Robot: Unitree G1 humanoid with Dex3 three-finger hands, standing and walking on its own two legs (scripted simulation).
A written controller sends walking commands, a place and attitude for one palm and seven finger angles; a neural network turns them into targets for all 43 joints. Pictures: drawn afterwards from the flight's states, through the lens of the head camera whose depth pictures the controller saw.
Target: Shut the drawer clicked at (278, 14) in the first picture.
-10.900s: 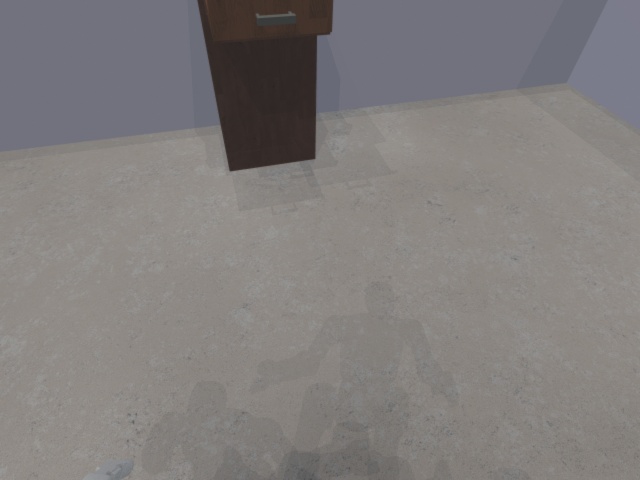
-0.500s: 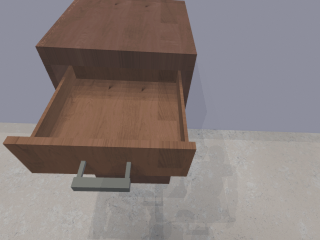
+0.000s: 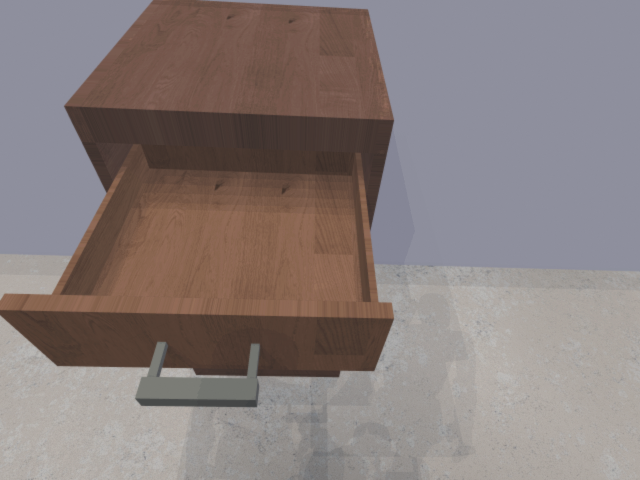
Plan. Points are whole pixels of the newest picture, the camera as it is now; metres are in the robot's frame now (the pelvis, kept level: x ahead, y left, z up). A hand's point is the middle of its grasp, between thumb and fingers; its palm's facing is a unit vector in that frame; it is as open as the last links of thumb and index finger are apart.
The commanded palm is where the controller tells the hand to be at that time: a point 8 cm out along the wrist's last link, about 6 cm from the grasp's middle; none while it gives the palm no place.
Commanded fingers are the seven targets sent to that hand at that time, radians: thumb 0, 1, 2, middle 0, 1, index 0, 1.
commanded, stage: come to a stop and stand still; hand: left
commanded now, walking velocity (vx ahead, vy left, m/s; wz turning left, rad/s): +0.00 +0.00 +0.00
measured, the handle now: (203, 372) +0.23 +0.15 +0.04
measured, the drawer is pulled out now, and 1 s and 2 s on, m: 0.29 0.29 0.29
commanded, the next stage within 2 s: look again from close up in 0.04 s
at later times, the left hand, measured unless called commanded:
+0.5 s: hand out of the picture -0.01 +0.15 -0.18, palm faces +0.02 -0.99 -0.16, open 7.3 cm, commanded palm none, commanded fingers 0.00 0.90 0.90 -0.20 -0.30 -0.20 -0.30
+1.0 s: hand out of the picture -0.01 +0.15 -0.18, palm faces +0.03 -0.98 -0.21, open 7.3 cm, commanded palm none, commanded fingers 0.00 0.90 0.90 -0.20 -0.30 -0.20 -0.30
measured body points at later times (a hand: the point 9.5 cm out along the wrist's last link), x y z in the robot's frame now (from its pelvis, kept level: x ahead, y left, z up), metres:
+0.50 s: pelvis +0.00 -0.01 +0.00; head +0.01 +0.00 +0.45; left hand -0.01 +0.20 -0.16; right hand -0.01 -0.23 -0.16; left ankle +0.00 +0.05 -0.74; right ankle -0.06 -0.14 -0.74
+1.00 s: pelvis -0.02 -0.02 +0.00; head +0.01 -0.02 +0.45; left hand -0.01 +0.20 -0.16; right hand -0.01 -0.25 -0.16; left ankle +0.00 +0.05 -0.74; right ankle -0.06 -0.14 -0.74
